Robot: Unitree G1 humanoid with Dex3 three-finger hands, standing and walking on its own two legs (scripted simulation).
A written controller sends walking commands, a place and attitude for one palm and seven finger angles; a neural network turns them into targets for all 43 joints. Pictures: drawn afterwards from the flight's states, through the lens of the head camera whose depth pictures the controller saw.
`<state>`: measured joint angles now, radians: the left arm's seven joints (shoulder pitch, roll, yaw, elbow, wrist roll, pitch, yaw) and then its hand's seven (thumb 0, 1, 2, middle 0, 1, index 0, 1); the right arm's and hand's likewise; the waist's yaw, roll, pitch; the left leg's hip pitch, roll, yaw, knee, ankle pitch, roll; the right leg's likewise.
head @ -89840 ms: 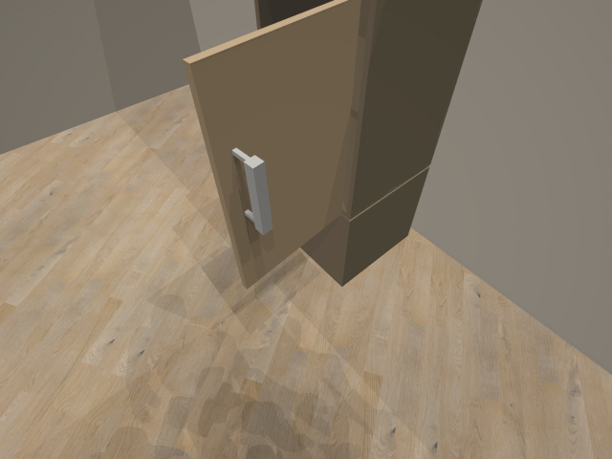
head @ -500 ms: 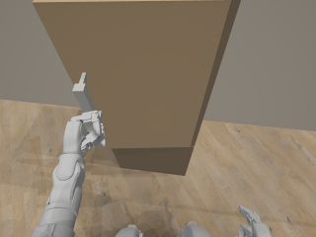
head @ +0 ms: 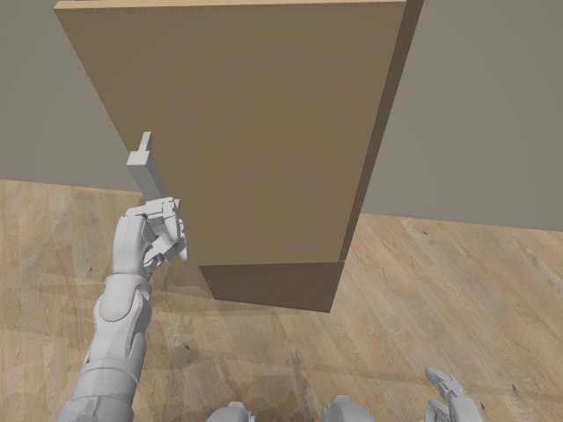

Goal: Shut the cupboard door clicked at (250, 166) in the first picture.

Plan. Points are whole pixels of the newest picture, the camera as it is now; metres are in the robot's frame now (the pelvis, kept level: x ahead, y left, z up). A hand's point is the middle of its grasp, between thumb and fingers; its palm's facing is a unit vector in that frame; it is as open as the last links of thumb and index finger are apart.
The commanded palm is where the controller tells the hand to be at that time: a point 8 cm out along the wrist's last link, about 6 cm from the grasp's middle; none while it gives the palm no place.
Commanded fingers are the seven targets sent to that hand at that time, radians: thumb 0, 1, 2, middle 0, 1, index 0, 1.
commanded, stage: push the door shut along its arc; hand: left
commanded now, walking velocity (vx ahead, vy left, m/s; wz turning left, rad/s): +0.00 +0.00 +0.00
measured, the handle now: (161, 186) +0.45 +0.21 +0.05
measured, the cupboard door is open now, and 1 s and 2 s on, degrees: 8 0 0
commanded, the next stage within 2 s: pull the fist back off the door in 0.90 s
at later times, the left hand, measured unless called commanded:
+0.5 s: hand (178, 206) +0.41 +0.17 +0.06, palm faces -0.10 -0.99 -0.02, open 3.1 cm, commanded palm +0.40 +0.21 +0.06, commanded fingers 0.00 0.90 0.90 -1.30 -1.50 -1.30 -1.50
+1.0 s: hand (184, 201) +0.42 +0.16 +0.06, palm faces -0.20 -0.98 -0.05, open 3.1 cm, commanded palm +0.46 +0.19 +0.06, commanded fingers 0.00 0.90 0.90 -1.30 -1.50 -1.30 -1.50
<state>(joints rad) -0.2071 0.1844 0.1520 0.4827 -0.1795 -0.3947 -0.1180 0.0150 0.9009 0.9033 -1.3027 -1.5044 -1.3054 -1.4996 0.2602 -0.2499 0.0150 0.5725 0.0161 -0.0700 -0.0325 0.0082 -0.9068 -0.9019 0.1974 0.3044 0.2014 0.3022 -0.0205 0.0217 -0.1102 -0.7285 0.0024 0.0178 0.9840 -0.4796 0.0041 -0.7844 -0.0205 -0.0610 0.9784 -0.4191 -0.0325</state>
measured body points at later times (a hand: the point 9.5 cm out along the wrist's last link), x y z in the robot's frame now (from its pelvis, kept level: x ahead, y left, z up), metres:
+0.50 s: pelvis -0.01 +0.01 -0.01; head +0.07 +0.01 +0.43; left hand +0.41 +0.23 +0.06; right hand +0.08 -0.25 -0.12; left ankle +0.00 +0.12 -0.68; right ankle +0.03 -0.10 -0.68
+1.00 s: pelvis -0.04 +0.02 -0.03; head +0.06 +0.03 +0.41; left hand +0.42 +0.22 +0.06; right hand +0.04 -0.25 -0.14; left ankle +0.00 +0.12 -0.68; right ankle +0.03 -0.10 -0.68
